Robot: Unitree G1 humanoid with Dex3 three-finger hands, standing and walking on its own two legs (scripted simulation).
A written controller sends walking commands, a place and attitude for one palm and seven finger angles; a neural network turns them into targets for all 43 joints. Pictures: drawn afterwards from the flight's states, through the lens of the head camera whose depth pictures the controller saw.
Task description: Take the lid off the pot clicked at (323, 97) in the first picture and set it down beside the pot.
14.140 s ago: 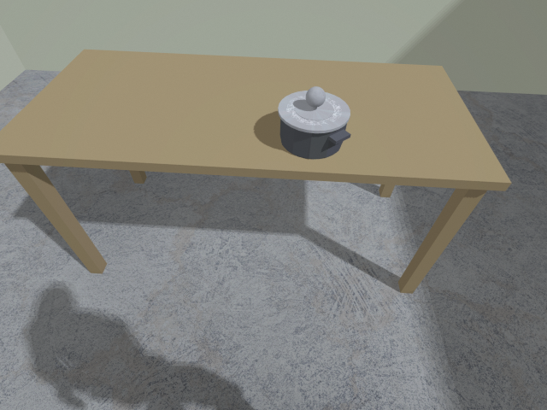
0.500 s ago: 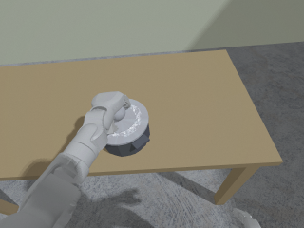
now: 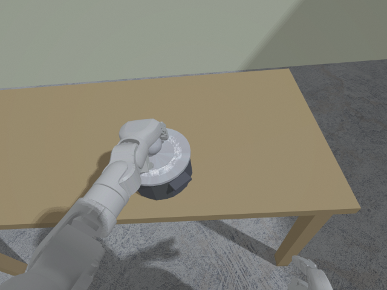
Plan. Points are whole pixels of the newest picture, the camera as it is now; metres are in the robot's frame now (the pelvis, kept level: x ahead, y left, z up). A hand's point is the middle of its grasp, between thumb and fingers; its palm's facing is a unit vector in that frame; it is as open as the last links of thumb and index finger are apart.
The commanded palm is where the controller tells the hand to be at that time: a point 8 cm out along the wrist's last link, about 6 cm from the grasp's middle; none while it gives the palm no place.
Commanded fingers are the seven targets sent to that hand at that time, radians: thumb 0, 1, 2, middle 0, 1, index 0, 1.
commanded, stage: close the fingers and squeeze the knob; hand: left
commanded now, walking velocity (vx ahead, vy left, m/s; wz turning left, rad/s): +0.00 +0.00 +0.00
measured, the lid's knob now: (151, 144) +0.45 +0.12 +0.04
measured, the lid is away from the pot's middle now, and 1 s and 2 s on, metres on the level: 0.00 0.01 0.01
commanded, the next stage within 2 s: lift the lid straight up in 1.36 s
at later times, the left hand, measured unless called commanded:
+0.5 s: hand (147, 149) +0.42 +0.12 +0.06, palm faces -0.31 -0.08 -0.95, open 8.1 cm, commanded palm +0.40 +0.13 +0.12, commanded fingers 0.00 0.26 0.93 -0.72 -0.96 -0.72 -0.96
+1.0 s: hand (147, 149) +0.42 +0.13 +0.06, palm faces -0.30 -0.09 -0.95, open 7.9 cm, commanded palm +0.40 +0.13 +0.12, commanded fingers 0.00 0.42 0.90 -0.76 -0.97 -0.77 -0.96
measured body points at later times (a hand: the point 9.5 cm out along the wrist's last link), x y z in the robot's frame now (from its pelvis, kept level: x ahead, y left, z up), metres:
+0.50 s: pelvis +0.00 +0.00 +0.00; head +0.03 -0.04 +0.45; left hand +0.43 +0.13 +0.11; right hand +0.13 -0.25 -0.13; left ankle -0.01 +0.14 -0.74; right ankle -0.02 -0.14 -0.74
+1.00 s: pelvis +0.00 +0.00 +0.00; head +0.03 -0.03 +0.45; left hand +0.43 +0.13 +0.11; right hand +0.15 -0.24 -0.13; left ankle -0.01 +0.14 -0.74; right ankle -0.02 -0.14 -0.74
